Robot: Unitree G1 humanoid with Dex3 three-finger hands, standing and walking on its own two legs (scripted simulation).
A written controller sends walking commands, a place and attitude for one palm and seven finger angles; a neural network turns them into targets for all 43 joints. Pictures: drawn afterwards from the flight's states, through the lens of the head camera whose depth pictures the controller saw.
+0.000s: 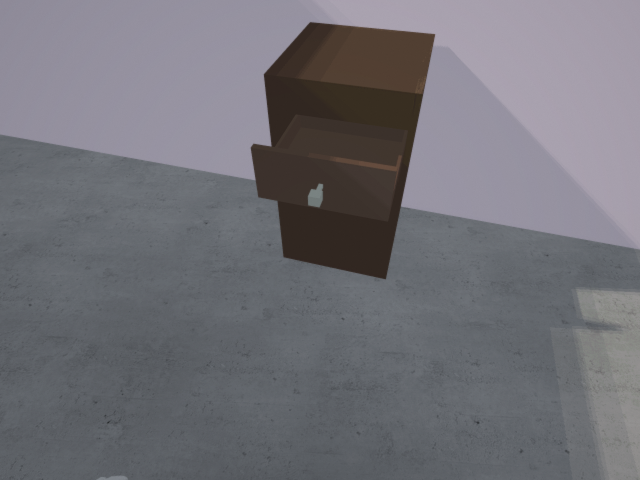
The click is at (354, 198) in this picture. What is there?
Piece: drawer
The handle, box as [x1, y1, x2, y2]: [308, 184, 322, 207]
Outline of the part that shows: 322,184 318,184 315,190 311,189 308,195 309,205 319,207 322,199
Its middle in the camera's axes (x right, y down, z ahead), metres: -0.01 -0.12 +1.03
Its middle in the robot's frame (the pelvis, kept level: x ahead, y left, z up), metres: +0.84 +0.05 -0.19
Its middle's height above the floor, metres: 0.58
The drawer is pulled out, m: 0.19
